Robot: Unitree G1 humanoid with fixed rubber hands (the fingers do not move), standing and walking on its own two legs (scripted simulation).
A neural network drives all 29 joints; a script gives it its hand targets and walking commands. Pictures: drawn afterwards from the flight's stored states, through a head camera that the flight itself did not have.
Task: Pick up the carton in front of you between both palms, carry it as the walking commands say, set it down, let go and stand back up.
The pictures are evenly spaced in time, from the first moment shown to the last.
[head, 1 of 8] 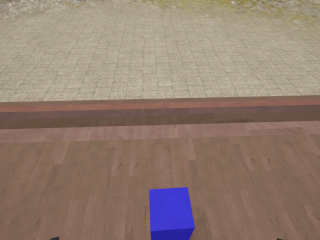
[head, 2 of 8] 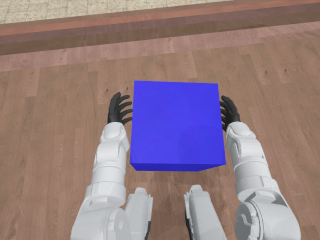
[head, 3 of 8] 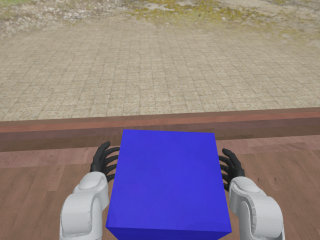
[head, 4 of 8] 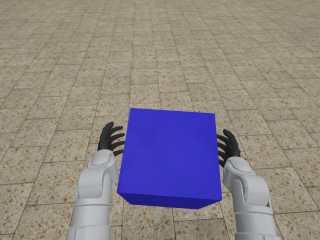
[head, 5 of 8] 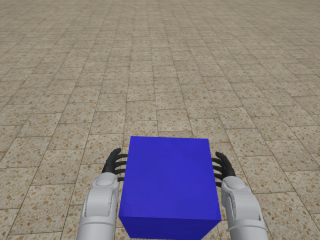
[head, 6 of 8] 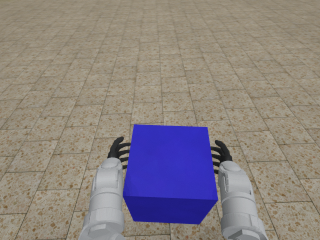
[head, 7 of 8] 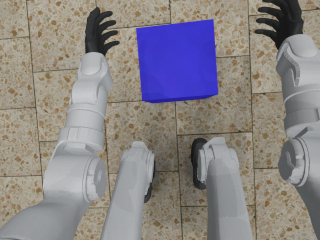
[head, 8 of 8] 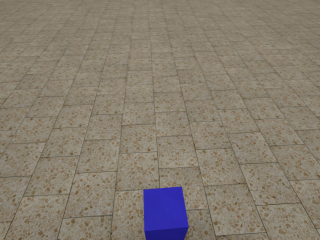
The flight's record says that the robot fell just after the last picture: no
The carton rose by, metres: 0.68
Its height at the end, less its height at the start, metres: -1.00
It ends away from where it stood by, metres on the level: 4.18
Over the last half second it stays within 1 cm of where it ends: yes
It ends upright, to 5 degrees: yes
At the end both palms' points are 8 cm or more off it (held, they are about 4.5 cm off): yes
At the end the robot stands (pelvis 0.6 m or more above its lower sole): yes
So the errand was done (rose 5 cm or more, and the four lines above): yes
